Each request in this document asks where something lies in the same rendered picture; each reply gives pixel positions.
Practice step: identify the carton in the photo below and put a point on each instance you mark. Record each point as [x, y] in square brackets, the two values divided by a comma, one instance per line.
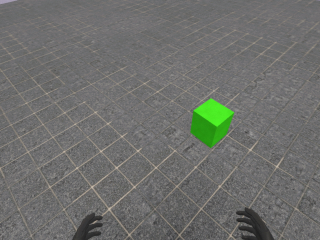
[210, 122]

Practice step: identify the right robot hand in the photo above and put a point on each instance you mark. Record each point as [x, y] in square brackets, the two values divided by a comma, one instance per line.
[259, 229]

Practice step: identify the left robot hand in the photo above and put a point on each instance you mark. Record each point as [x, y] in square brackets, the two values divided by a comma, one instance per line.
[85, 227]

